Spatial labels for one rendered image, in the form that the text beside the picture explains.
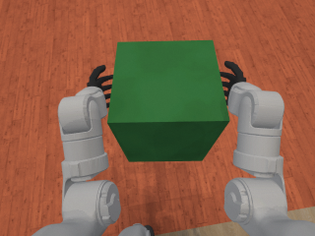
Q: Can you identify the right robot hand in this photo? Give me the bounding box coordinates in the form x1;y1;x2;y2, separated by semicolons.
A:
220;61;246;105

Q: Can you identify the left robot hand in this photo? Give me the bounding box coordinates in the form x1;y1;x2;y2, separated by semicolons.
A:
87;65;113;108

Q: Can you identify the robot left foot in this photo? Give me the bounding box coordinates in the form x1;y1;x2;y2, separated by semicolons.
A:
145;225;155;236

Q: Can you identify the robot right forearm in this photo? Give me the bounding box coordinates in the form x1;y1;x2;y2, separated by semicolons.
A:
227;82;287;207

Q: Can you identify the robot left forearm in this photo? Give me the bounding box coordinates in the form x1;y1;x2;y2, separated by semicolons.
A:
57;87;109;218

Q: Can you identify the robot left thigh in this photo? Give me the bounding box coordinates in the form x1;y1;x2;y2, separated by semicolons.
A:
118;225;151;236

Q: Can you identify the right robot upper arm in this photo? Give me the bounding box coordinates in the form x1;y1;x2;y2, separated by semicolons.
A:
223;177;315;236

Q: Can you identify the carton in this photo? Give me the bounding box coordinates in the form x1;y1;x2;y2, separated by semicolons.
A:
107;40;230;162

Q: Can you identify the left robot upper arm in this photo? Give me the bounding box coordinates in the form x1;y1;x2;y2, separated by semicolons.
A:
32;180;121;236

